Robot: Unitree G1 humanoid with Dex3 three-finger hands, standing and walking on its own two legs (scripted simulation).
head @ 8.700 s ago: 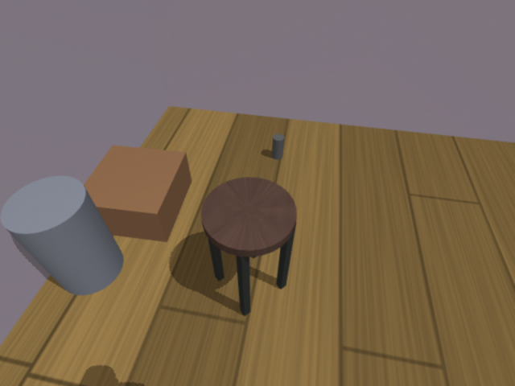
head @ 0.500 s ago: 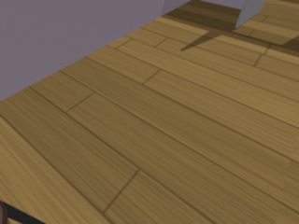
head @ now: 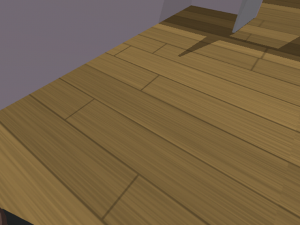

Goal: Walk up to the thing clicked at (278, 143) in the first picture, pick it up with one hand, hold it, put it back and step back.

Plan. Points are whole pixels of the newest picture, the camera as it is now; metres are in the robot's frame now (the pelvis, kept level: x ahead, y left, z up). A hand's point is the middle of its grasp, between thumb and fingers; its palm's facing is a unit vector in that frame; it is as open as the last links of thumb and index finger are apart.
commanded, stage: stand
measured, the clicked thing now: out of the picture +0.68 +1.40 -0.71
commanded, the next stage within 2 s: none
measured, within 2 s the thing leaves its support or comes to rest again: neither
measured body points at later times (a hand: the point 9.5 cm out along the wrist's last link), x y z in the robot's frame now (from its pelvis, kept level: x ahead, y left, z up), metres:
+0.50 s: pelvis +0.01 -0.01 +0.00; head +0.01 -0.01 +0.45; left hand +0.10 +0.29 -0.13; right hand +0.07 -0.31 -0.13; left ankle +0.02 +0.13 -0.75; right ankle +0.02 -0.13 -0.75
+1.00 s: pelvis +0.01 -0.01 +0.00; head +0.02 +0.00 +0.45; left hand +0.10 +0.30 -0.13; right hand +0.09 -0.31 -0.13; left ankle +0.02 +0.13 -0.75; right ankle +0.02 -0.13 -0.75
